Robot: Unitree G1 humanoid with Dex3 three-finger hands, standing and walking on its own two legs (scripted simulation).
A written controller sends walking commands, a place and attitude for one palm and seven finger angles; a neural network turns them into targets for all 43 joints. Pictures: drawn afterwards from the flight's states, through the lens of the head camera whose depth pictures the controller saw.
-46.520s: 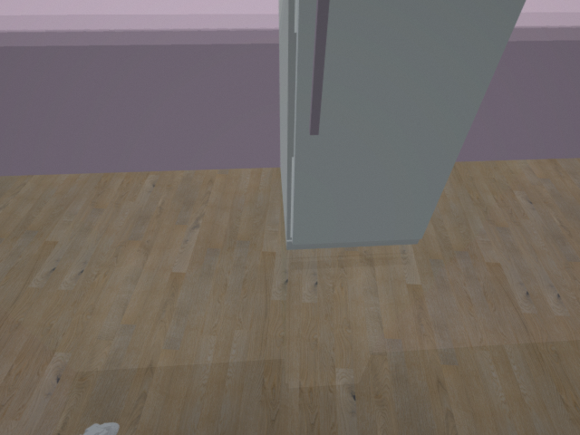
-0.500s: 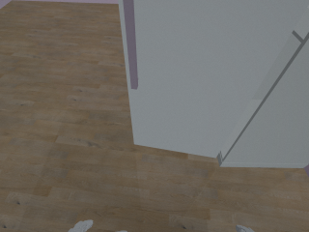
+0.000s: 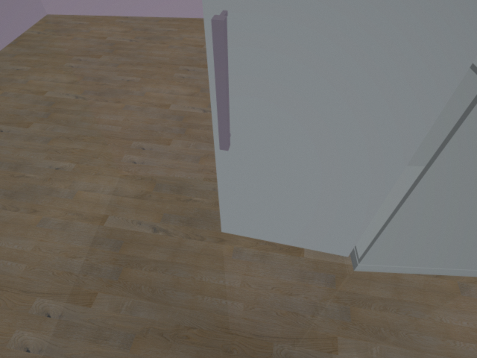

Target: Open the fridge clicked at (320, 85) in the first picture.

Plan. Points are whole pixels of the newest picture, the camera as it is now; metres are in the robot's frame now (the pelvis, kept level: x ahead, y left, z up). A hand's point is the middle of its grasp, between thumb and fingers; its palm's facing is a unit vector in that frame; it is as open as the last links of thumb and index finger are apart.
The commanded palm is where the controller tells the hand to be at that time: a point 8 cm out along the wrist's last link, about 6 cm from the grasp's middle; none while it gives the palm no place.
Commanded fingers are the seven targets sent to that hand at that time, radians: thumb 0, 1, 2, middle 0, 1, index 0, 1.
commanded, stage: let the arm hang, fingers relaxed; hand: left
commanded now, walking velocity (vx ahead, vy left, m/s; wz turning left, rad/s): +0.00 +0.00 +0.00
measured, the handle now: (224, 90) +0.70 +0.07 +0.08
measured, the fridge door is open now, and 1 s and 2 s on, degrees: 80 80 80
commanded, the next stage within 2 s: look to check the result in 0.32 s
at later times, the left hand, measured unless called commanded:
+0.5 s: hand out of the picture +0.06 +0.21 -0.17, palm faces -0.02 -0.97 -0.25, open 7.3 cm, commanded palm none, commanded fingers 0.00 0.90 0.90 -0.20 -0.30 -0.20 -0.30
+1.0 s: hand out of the picture +0.10 +0.23 -0.16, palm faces -0.02 -0.95 -0.30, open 7.3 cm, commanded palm none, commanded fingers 0.00 0.90 0.90 -0.20 -0.30 -0.20 -0.30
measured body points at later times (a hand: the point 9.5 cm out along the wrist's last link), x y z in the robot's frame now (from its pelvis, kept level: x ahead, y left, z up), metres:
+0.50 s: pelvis +0.01 +0.00 +0.00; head +0.03 +0.00 +0.45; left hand +0.06 +0.26 -0.15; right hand +0.05 -0.26 -0.15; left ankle +0.04 +0.11 -0.74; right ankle +0.00 -0.14 -0.74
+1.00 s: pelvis +0.02 -0.01 +0.01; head +0.04 -0.01 +0.46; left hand +0.10 +0.28 -0.13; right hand +0.09 -0.30 -0.13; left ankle +0.04 +0.11 -0.74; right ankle +0.00 -0.14 -0.74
